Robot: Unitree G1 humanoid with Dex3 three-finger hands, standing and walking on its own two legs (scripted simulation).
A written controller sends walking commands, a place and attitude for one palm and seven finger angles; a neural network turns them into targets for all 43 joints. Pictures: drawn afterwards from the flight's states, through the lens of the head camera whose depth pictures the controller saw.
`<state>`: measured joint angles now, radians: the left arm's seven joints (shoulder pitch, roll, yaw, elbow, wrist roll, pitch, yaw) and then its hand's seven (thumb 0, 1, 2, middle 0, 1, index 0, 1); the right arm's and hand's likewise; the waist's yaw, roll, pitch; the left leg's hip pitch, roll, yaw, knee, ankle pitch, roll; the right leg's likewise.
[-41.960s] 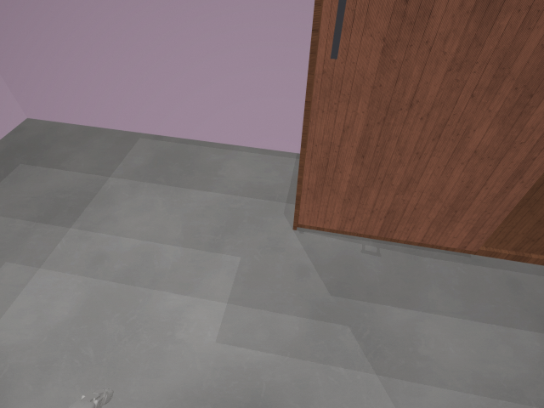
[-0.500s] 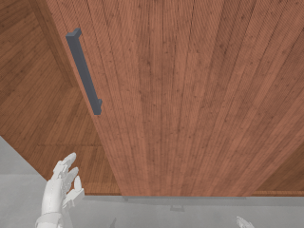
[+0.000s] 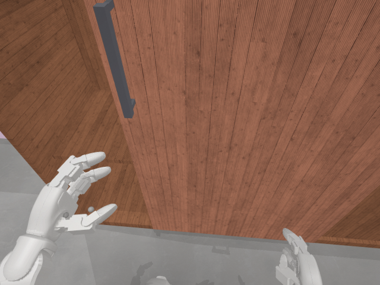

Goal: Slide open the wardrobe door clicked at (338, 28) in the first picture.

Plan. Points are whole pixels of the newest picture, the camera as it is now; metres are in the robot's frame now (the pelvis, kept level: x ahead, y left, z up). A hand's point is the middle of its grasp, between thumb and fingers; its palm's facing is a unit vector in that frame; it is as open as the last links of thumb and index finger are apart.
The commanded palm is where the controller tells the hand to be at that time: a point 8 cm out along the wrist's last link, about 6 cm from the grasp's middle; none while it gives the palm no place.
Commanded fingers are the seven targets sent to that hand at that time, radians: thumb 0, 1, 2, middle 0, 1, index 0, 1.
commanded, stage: raise the hand with hooked fingers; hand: left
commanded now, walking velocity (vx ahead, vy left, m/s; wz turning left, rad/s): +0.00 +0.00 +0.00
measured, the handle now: (120, 66) +0.47 +0.19 +0.24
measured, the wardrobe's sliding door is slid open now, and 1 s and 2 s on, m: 0.37 0.37 0.37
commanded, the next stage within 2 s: move the hooked fingers beside the handle in 1.40 s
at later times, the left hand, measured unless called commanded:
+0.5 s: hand (43, 156) +0.26 +0.26 +0.19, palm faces +0.07 -0.99 -0.11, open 13.1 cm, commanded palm +0.23 +0.31 +0.20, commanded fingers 0.00 -0.50 0.30 -0.30 -1.20 -0.30 -1.20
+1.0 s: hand (6, 94) +0.30 +0.29 +0.28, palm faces +0.11 -0.99 -0.12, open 13.9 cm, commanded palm +0.25 +0.33 +0.27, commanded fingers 0.00 -0.50 0.30 -0.30 -1.20 -0.30 -1.20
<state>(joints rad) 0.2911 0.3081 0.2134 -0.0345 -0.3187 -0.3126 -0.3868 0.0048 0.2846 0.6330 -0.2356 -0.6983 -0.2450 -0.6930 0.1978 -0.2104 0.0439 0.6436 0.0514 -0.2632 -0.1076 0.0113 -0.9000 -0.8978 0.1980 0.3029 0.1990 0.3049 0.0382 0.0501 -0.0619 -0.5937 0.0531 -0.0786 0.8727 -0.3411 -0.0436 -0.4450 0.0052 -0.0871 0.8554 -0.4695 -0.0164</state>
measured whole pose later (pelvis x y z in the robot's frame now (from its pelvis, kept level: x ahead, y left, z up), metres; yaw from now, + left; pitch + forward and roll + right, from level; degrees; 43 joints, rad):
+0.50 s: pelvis +0.02 +0.02 +0.03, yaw -1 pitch -1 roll -1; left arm 0.15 0.39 0.38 -0.13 -0.35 -0.01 -0.31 -0.01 -0.30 0.38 -0.29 -1.07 -0.29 -1.07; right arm 0.21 -0.25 0.04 0.65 0.07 -0.34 -0.12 0.01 -0.90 -0.90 0.20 0.30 0.20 0.30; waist 0.05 0.03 -0.04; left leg -0.35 0.03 -0.02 0.63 -0.26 -0.02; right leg -0.22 -0.03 -0.04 0.60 -0.37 0.02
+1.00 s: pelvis +0.01 +0.01 +0.04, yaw +0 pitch -3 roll +0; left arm -0.25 0.56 0.50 0.13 -0.34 0.31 -0.43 -0.01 -0.50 0.30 -0.30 -1.20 -0.31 -1.20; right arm 0.20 -0.27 0.09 0.67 0.10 -0.24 -0.11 0.01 -0.90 -0.90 0.20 0.30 0.20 0.31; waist 0.07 0.07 -0.05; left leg -0.25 0.03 -0.04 0.50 -0.19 -0.03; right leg -0.12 -0.02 -0.06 0.50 -0.32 0.00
